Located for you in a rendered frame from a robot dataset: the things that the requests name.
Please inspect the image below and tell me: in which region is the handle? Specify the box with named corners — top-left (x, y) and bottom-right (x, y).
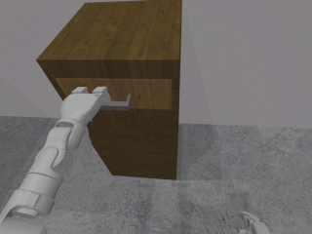
top-left (99, 94), bottom-right (132, 111)

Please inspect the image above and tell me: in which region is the robot left forearm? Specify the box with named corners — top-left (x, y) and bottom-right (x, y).
top-left (0, 118), bottom-right (86, 225)

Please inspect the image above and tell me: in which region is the left robot hand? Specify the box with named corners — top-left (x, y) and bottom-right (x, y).
top-left (59, 86), bottom-right (111, 154)

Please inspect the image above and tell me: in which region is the cabinet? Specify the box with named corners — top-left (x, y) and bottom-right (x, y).
top-left (36, 0), bottom-right (182, 180)

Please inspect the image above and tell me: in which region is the drawer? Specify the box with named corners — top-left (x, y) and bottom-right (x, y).
top-left (56, 78), bottom-right (173, 110)

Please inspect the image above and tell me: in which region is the left robot upper arm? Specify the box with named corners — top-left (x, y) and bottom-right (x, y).
top-left (0, 216), bottom-right (47, 234)

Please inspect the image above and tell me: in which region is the right robot hand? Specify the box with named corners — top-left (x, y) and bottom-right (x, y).
top-left (239, 211), bottom-right (270, 234)

